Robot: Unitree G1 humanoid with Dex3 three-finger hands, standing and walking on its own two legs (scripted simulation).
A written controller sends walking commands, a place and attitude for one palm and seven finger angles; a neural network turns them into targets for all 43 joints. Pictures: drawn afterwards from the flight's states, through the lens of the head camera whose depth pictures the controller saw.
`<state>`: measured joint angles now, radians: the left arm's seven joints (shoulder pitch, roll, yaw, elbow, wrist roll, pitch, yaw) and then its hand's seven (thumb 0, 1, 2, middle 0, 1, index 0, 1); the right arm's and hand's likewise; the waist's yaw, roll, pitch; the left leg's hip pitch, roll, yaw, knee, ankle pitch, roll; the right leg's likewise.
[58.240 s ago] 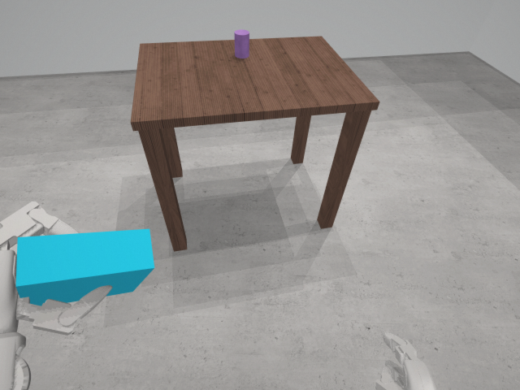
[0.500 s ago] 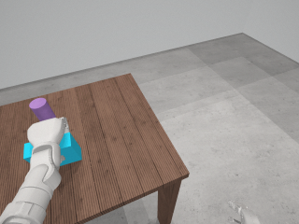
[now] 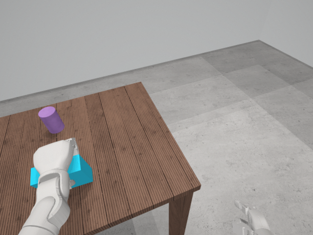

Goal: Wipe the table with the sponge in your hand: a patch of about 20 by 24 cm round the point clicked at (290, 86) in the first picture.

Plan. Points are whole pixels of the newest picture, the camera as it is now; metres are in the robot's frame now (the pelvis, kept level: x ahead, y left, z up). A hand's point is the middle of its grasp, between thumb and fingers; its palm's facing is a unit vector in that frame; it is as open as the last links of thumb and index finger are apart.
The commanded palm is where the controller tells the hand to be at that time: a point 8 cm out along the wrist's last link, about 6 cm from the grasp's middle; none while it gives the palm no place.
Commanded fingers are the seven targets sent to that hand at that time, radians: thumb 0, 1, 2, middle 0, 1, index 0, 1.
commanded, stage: wipe back along the first lane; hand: left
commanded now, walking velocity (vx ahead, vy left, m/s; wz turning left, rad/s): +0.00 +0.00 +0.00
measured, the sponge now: (67, 177) +0.27 +0.30 -0.02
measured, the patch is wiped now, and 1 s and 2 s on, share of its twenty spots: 0.95 0.95 0.95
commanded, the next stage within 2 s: lift the sponge slowly off the table in 0.58 s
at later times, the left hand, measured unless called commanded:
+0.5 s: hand (69, 182) +0.23 +0.25 +0.04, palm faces +0.04 -0.09 -1.00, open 9.0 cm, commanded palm +0.17 +0.23 +0.06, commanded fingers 0.00 0.10 1.30 -1.20 -1.60 -1.20 -1.60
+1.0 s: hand (66, 190) +0.21 +0.25 +0.04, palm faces +0.02 -0.13 -0.99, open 8.9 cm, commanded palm +0.17 +0.25 +0.09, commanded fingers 0.00 0.10 1.30 -1.20 -1.60 -1.20 -1.60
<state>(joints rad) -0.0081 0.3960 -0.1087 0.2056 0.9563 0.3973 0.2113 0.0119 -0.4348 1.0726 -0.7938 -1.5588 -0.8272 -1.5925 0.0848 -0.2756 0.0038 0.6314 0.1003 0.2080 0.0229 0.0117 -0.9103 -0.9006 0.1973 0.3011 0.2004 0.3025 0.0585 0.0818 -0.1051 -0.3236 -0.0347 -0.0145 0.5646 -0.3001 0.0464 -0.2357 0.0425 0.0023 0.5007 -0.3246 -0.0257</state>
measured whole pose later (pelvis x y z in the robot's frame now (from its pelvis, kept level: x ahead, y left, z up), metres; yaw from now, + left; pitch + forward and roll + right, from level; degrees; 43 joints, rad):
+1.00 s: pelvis -0.01 -0.02 +0.00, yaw -1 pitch -1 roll +0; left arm 0.26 0.39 -0.12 -0.08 0.91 0.44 0.18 0.02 -0.45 1.07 -0.80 -1.56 -0.86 -1.55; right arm 0.04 -0.27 0.02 0.64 0.09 0.18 0.01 0.01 -0.91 -0.90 0.20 0.30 0.20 0.30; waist 0.07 0.09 -0.07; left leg -0.23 -0.01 0.00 0.54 -0.29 0.02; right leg -0.17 0.06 0.02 0.50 -0.32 -0.05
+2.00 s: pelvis -0.02 -0.02 +0.01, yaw -1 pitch -5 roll +0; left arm 0.21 0.43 -0.15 -0.24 0.89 0.49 0.05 -0.01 -0.47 1.05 -0.86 -1.48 -0.90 -1.48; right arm -0.03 -0.26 0.04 0.65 0.07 0.17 -0.01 0.01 -0.91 -0.90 0.20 0.30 0.20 0.30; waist 0.11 0.10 -0.01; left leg -0.13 -0.02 0.00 0.44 -0.23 0.02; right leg -0.07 0.06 0.02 0.42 -0.27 -0.05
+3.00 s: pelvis -0.03 -0.02 +0.01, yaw -1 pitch -5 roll +0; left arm 0.17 0.50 -0.08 -0.36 0.83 0.54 -0.03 -0.01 -0.47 1.05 -0.86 -1.48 -0.90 -1.48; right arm -0.03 -0.26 0.06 0.62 0.08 0.17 -0.02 0.01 -0.91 -0.90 0.20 0.30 0.20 0.30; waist 0.12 0.11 -0.01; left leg -0.14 -0.02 -0.01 0.44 -0.21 0.02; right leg -0.09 0.06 0.02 0.42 -0.26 -0.06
